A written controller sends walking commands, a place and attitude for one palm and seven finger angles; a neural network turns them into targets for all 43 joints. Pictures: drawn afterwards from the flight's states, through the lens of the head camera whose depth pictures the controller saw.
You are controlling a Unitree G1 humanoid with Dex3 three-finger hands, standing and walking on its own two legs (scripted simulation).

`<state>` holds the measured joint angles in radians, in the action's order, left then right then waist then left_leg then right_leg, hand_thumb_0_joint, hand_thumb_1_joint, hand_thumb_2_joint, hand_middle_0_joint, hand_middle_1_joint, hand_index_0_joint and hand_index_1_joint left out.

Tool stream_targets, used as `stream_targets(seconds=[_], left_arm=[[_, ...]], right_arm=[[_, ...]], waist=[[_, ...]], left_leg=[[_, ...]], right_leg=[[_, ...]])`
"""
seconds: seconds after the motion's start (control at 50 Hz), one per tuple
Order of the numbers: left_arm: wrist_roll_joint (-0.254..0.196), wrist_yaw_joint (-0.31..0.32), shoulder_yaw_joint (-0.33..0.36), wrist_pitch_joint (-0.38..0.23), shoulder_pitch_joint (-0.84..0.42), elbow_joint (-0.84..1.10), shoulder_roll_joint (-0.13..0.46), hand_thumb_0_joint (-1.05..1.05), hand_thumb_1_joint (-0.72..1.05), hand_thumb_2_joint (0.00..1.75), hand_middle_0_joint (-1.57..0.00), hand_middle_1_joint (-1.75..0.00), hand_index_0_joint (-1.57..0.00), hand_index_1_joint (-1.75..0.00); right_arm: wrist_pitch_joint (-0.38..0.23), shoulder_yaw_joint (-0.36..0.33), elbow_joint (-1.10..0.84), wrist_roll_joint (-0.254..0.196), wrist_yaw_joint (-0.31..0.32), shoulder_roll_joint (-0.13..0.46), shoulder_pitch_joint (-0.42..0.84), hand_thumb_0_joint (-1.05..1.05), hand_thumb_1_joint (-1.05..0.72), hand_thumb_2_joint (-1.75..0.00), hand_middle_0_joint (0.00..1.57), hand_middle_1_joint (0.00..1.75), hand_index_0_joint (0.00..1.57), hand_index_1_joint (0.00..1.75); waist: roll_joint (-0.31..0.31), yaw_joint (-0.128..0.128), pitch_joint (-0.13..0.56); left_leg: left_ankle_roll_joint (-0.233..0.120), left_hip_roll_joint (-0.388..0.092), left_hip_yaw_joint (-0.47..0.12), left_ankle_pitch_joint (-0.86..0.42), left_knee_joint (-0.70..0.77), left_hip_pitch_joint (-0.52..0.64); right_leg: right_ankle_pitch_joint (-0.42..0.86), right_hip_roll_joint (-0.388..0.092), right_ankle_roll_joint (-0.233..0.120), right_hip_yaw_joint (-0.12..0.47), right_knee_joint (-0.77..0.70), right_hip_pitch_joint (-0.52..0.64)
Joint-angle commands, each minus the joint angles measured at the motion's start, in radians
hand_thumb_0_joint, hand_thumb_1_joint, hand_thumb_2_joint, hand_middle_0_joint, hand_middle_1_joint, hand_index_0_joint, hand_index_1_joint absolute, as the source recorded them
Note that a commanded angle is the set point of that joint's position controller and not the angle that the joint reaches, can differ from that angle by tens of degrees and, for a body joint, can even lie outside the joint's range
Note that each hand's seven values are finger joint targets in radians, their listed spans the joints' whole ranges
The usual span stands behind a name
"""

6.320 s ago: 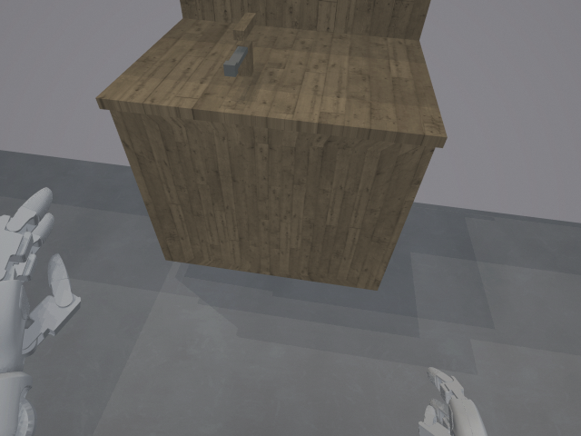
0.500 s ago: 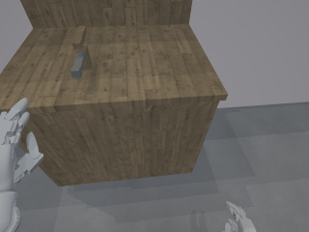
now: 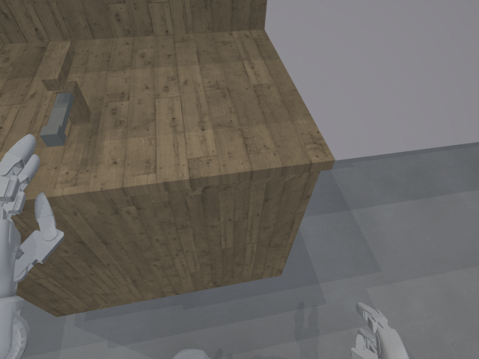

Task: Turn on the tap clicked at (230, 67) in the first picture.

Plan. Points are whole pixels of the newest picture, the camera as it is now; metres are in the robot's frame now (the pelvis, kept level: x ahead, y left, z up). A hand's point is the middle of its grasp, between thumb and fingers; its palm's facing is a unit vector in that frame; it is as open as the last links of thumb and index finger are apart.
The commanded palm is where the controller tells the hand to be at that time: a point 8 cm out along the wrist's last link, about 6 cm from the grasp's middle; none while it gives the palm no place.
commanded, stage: shuffle to correct the standing spot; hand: left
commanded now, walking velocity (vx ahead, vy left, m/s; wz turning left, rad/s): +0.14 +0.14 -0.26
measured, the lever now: (53, 135) +0.43 +0.38 +0.11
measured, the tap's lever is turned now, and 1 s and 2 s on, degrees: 0 0 0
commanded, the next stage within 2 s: come to a stop and stand still in 0.20 s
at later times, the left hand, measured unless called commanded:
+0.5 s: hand (120, 123) +0.39 +0.22 +0.19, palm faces +0.28 -0.82 -0.50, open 7.4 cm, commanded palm +0.34 +0.27 +0.18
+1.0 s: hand (90, 128) +0.38 +0.26 +0.19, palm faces +0.31 -0.87 -0.38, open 7.4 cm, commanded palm +0.32 +0.30 +0.18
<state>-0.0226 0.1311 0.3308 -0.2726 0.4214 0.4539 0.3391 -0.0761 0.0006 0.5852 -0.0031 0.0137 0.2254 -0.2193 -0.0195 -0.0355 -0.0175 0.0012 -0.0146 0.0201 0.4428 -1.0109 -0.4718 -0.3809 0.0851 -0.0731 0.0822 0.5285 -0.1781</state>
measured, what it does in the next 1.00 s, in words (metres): walks ahead: left foot, then right foot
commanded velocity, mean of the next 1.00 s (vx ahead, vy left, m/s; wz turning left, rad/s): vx -0.06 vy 0.02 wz -0.04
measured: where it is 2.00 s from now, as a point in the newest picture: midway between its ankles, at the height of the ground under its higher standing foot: outside the picture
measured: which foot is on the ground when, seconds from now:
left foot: up 0.00-0.10, down 0.12-0.46, up 0.48-0.68, down 0.70-1.00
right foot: down 0.00-0.16, up 0.18-0.38, down 0.40-1.00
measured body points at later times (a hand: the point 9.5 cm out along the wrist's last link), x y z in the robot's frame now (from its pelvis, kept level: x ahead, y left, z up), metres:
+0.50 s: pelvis +0.14 +0.02 -0.01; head +0.16 -0.01 +0.44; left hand +0.37 +0.27 +0.21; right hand +0.26 -0.21 -0.12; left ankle +0.12 +0.15 -0.72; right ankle +0.16 -0.07 -0.73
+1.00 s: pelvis +0.12 +0.05 +0.01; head +0.13 +0.05 +0.46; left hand +0.36 +0.31 +0.21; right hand +0.28 -0.17 -0.07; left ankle +0.18 +0.16 -0.73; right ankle +0.10 -0.05 -0.73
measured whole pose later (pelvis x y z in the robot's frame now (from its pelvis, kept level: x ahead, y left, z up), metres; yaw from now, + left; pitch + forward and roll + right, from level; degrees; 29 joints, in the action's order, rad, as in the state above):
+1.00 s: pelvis +0.12 +0.05 +0.01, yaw -8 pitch -1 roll -1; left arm -0.03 0.15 0.34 -0.17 0.37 0.44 0.37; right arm -0.09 0.07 0.55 -0.01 0.06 0.16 -0.19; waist 0.03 -0.04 -0.04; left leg 0.00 -0.04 0.03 0.21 -0.51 -0.27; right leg -0.23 0.03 -0.02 -0.06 0.44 -0.17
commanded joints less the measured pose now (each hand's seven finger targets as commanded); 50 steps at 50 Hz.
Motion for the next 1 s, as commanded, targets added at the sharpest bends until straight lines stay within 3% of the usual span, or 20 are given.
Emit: stream_targets(seconds=[0.0,0.08,0.1,0.12,0.14,0.16,0.22,0.26,0.3,0.36,0.42,0.46,0.52,0.64,0.68,0.74,0.82,0.94,0.96,0.98], left_arm=[[-0.023,0.029,0.165,-0.090,-0.039,0.241,0.214,0.00,0.90,0.90,-0.20,-0.30,-0.20,-0.30],[-0.041,0.015,0.189,-0.068,-0.017,0.242,0.220,0.00,0.90,0.90,-0.20,-0.30,-0.20,-0.30],[-0.045,0.007,0.202,-0.067,-0.030,0.275,0.234,0.00,0.90,0.90,-0.20,-0.30,-0.20,-0.30],[-0.042,0.002,0.209,-0.074,-0.059,0.309,0.245,0.00,0.90,0.90,-0.20,-0.30,-0.20,-0.30],[-0.039,0.005,0.211,-0.082,-0.079,0.288,0.245,0.00,0.90,0.90,-0.20,-0.30,-0.20,-0.30],[-0.055,0.006,0.195,-0.071,-0.048,0.261,0.226,0.00,0.90,0.90,-0.20,-0.30,-0.20,-0.30],[-0.037,0.000,0.185,-0.037,-0.053,0.277,0.217,0.00,0.90,0.90,-0.20,-0.30,-0.20,-0.30],[-0.035,0.004,0.211,-0.028,-0.004,0.308,0.231,0.00,0.90,0.90,-0.20,-0.30,-0.20,-0.30],[-0.033,0.013,0.224,-0.015,0.059,0.274,0.227,0.00,0.90,0.90,-0.20,-0.30,-0.20,-0.30],[-0.034,0.025,0.247,0.006,0.046,0.248,0.238,0.00,0.90,0.90,-0.20,-0.30,-0.20,-0.30],[-0.023,0.031,0.262,0.001,0.005,0.179,0.247,0.00,0.90,0.90,-0.20,-0.30,-0.20,-0.30],[-0.031,0.036,0.203,0.014,0.019,0.155,0.198,0.00,0.90,0.90,-0.20,-0.30,-0.20,-0.30],[-0.012,0.055,0.221,0.003,0.079,0.183,0.213,0.00,0.90,0.90,-0.20,-0.30,-0.20,-0.30],[-0.016,0.070,0.196,0.021,0.055,0.411,0.224,0.00,0.90,0.90,-0.20,-0.30,-0.20,-0.30],[-0.026,0.071,0.195,0.021,0.052,0.461,0.232,0.00,0.90,0.90,-0.20,-0.30,-0.20,-0.30],[-0.026,0.047,0.188,0.020,0.033,0.374,0.214,0.00,0.90,0.90,-0.20,-0.30,-0.20,-0.30],[-0.016,0.042,0.123,0.023,-0.035,0.284,0.156,0.00,0.90,0.90,-0.20,-0.30,-0.20,-0.30],[-0.015,0.027,0.089,0.066,-0.069,0.167,0.147,0.00,0.90,0.90,-0.20,-0.30,-0.20,-0.30],[-0.006,0.047,0.288,-0.094,-0.989,0.421,0.896,0.00,0.90,0.90,-0.20,-0.30,-0.20,-0.30],[0.012,0.018,0.326,-0.032,-0.564,0.036,0.417,0.00,0.90,0.90,-0.20,-0.30,-0.20,-0.30]], right_arm=[[-0.046,-0.029,-0.166,-0.005,-0.004,0.060,0.101,0.00,-0.90,-0.90,0.20,0.30,0.20,0.30],[-0.064,-0.056,-0.151,-0.014,0.010,0.075,0.082,0.00,-0.90,-0.90,0.20,0.30,0.20,0.30],[-0.064,-0.071,-0.157,-0.019,0.012,0.097,0.072,0.00,-0.90,-0.90,0.20,0.30,0.20,0.30],[-0.059,-0.082,-0.147,-0.011,0.008,0.113,0.058,0.00,-0.90,-0.90,0.20,0.30,0.20,0.30],[-0.061,-0.076,-0.150,-0.004,0.001,0.092,0.058,0.00,-0.90,-0.90,0.20,0.30,0.20,0.30],[-0.075,-0.064,-0.151,0.003,0.008,0.080,0.096,0.00,-0.90,-0.90,0.20,0.30,0.20,0.30],[-0.075,-0.071,-0.130,0.003,0.010,0.091,0.089,0.00,-0.90,-0.90,0.20,0.30,0.20,0.30],[-0.077,-0.059,-0.139,-0.007,0.015,0.088,0.121,0.00,-0.90,-0.90,0.20,0.30,0.20,0.30],[-0.080,-0.041,-0.146,-0.013,0.013,0.075,0.100,0.00,-0.90,-0.90,0.20,0.30,0.20,0.30],[-0.080,-0.014,-0.159,-0.017,0.029,0.065,0.099,0.00,-0.90,-0.90,0.20,0.30,0.20,0.30],[-0.075,-0.013,-0.158,-0.007,0.030,0.049,0.065,0.00,-0.90,-0.90,0.20,0.30,0.20,0.30],[-0.067,-0.036,-0.153,-0.024,0.017,0.063,0.085,0.00,-0.90,-0.90,0.20,0.30,0.20,0.30],[-0.046,-0.002,-0.136,-0.009,0.032,0.040,0.110,0.00,-0.90,-0.90,0.20,0.30,0.20,0.30],[-0.013,-0.024,-0.156,0.003,0.059,0.052,0.106,0.00,-0.90,-0.90,0.20,0.30,0.20,0.30],[-0.023,-0.042,-0.164,0.001,0.072,0.085,0.117,0.00,-0.90,-0.90,0.20,0.30,0.20,0.30],[-0.046,-0.040,-0.158,0.015,0.062,0.077,0.110,0.00,-0.90,-0.90,0.20,0.30,0.20,0.30],[-0.082,-0.046,-0.127,0.009,0.043,0.085,0.054,0.00,-0.90,-0.90,0.20,0.30,0.20,0.30],[-0.058,-0.022,-0.136,0.003,0.035,0.083,0.092,0.00,-0.90,-0.90,0.20,0.30,0.20,0.30],[-0.037,0.190,-0.296,-0.056,0.117,0.103,-0.022,0.00,-0.90,-0.90,0.20,0.30,0.20,0.30],[-0.088,0.017,-0.227,-0.059,0.092,0.033,0.039,0.00,-0.90,-0.90,0.20,0.30,0.20,0.30]], waist=[[-0.008,-0.008,0.084],[-0.033,0.029,0.194],[0.073,0.054,0.252],[0.250,0.061,0.347],[0.221,0.047,0.344],[0.240,0.050,0.267],[0.115,0.046,0.094],[0.159,0.009,0.067],[0.177,0.018,0.067],[0.074,0.025,0.107],[-0.088,0.053,0.176],[-0.262,0.036,0.178],[-0.109,0.027,0.181],[-0.032,0.033,0.240],[0.131,0.022,0.235],[0.339,0.026,0.111],[0.240,0.039,0.132],[0.090,0.036,0.112],[0.239,0.079,-0.059],[0.063,-0.010,0.014]], left_leg=[[-0.005,-0.027,0.026,-0.136,0.205,-0.145],[-0.043,0.039,0.112,-0.514,0.552,0.448],[-0.111,-0.069,-0.017,-0.679,0.514,0.692],[-0.242,-0.277,-0.243,-0.913,0.463,0.851],[-0.301,-0.355,-0.350,-0.835,0.531,0.783],[-0.322,-0.381,-0.389,-0.741,0.580,0.716],[-0.280,-0.334,-0.227,-0.542,0.643,0.392],[-0.204,-0.257,-0.020,-0.506,0.634,0.241],[-0.155,-0.227,0.028,-0.457,0.636,0.117],[-0.063,-0.192,0.061,-0.437,0.513,0.127],[0.029,-0.022,0.089,-0.171,0.218,0.057],[0.038,-0.010,-0.001,0.102,0.020,0.008],[0.030,-0.047,-0.036,0.071,0.131,0.000],[0.039,0.014,0.042,-0.330,0.503,0.241],[-0.011,-0.130,-0.100,-0.614,0.578,0.328],[-0.088,-0.256,-0.227,-0.574,0.732,0.203],[-0.077,-0.230,-0.140,-0.739,0.621,0.396],[0.004,-0.111,-0.048,-0.351,0.592,0.189],[-0.030,-0.014,-0.041,-0.274,0.648,0.142],[-0.040,-0.126,-0.075,-0.224,0.595,0.273]], right_leg=[[0.749,-0.267,-0.126,0.209,-0.092,0.231],[0.770,-0.159,0.009,0.055,0.160,0.009],[0.614,-0.117,0.059,0.035,0.351,-0.194],[0.102,-0.058,0.087,-0.029,0.644,-0.374],[-0.178,-0.030,0.076,0.013,0.832,-0.443],[-0.178,-0.049,0.065,0.036,0.916,-0.509],[-0.128,-0.165,0.056,0.028,0.796,-0.479],[-0.042,-0.189,0.057,-0.051,0.549,-0.325],[0.073,-0.158,0.069,-0.143,0.326,-0.133],[0.283,-0.105,0.084,-0.205,0.027,0.074],[0.935,-0.322,-0.026,0.124,-0.048,0.162],[1.108,-0.435,-0.105,0.256,-0.076,0.160],[1.033,-0.409,-0.085,0.093,-0.030,0.182],[0.731,-0.284,0.002,-0.038,0.002,0.101],[0.381,-0.178,0.068,-0.096,0.083,-0.018],[-0.111,-0.082,0.078,-0.111,0.271,-0.104],[0.003,-0.086,0.075,-0.112,0.065,-0.144],[0.334,-0.132,0.060,-0.043,-0.195,0.086],[0.152,-0.075,0.117,-0.075,-0.199,0.028],[-0.006,-0.140,0.074,-0.077,-0.150,-0.186]])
